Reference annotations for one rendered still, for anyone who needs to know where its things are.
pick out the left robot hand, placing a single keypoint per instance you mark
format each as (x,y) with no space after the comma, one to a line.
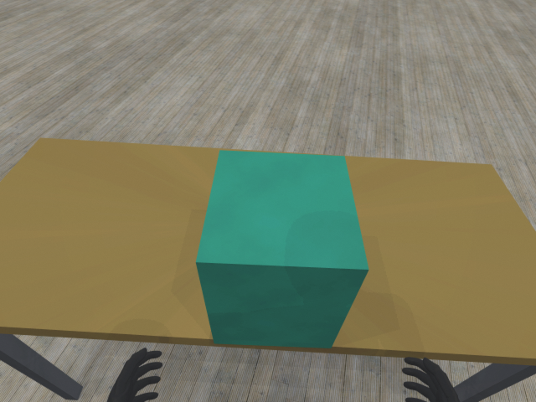
(127,383)

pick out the table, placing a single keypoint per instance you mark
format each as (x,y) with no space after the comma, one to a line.
(99,240)

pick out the carton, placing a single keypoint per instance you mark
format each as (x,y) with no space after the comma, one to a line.
(281,256)

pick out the right robot hand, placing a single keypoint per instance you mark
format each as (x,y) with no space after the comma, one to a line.
(440,388)

